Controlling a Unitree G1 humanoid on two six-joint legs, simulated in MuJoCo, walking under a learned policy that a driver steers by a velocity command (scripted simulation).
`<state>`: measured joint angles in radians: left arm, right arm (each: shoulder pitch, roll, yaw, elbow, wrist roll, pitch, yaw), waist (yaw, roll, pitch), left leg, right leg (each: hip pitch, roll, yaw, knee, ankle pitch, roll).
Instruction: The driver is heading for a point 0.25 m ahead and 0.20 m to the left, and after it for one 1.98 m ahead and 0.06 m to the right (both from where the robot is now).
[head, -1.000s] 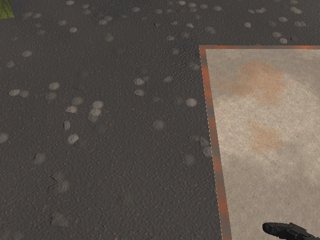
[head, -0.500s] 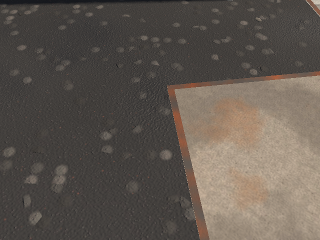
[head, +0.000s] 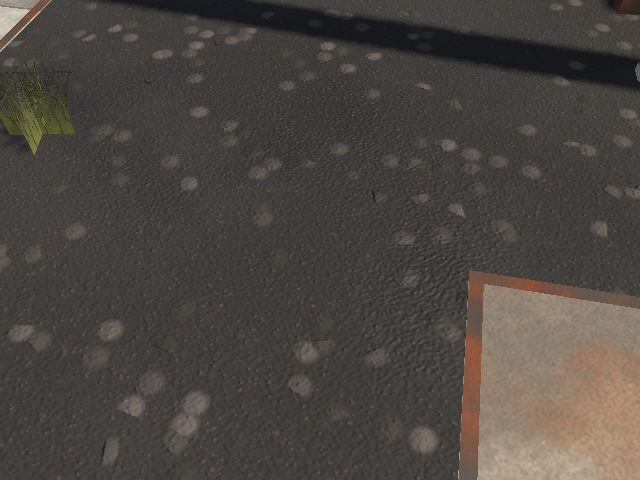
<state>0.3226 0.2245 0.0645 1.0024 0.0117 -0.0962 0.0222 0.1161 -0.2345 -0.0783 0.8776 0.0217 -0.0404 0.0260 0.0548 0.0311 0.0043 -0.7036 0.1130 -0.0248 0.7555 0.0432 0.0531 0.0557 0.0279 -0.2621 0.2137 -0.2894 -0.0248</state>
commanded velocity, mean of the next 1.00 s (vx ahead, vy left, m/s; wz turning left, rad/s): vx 0.27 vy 0.00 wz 0.31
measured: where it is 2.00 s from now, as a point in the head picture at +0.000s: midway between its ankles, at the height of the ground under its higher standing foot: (333, 386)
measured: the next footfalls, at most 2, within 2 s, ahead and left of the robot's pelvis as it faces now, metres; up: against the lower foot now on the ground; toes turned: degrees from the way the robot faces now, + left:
left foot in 0.14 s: +0.25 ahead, +0.12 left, +0.00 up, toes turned +9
right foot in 0.60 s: +0.55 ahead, +0.02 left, +0.00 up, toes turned +26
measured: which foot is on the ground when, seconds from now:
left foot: up 0.00-0.12, down 0.14-0.62, up 0.64-0.96, down 0.98-1.00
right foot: down 0.00-0.16, up 0.18-0.58, down 0.60-0.98, up 1.00-1.00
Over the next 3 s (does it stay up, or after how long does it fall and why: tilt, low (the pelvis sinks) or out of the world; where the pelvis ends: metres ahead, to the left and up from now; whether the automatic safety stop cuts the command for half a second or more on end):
stays up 1.24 -0.14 0.00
